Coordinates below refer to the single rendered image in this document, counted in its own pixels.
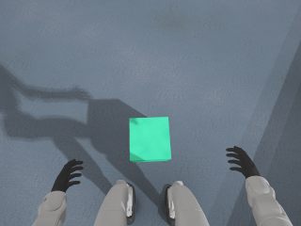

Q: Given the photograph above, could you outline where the left robot thigh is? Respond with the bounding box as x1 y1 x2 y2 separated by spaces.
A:
93 184 133 226

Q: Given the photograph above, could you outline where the robot right shin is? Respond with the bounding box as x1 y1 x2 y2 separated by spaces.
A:
169 181 183 218

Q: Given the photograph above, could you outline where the robot right hand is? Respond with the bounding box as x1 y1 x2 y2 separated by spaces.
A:
226 146 260 178

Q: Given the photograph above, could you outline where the right robot forearm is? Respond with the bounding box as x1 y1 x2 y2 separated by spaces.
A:
245 175 293 226

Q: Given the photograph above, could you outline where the left robot forearm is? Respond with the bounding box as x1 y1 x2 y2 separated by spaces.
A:
32 190 68 226

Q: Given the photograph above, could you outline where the carton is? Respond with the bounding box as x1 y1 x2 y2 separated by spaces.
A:
129 117 171 163

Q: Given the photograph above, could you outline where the robot left hand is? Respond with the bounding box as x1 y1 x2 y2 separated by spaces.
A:
51 158 84 193

